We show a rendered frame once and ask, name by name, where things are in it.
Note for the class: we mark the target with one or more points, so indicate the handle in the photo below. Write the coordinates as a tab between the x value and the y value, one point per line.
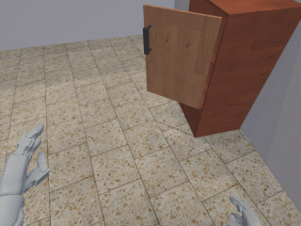
146	39

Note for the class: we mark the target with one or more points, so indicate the left robot forearm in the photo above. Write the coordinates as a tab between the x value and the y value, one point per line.
11	210

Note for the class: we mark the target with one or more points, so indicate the cupboard door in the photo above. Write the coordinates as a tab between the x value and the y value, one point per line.
182	46

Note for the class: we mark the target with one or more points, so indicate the robot left hand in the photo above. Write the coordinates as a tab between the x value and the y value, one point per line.
13	178

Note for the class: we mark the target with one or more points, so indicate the robot right hand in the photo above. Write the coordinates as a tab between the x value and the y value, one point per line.
248	218

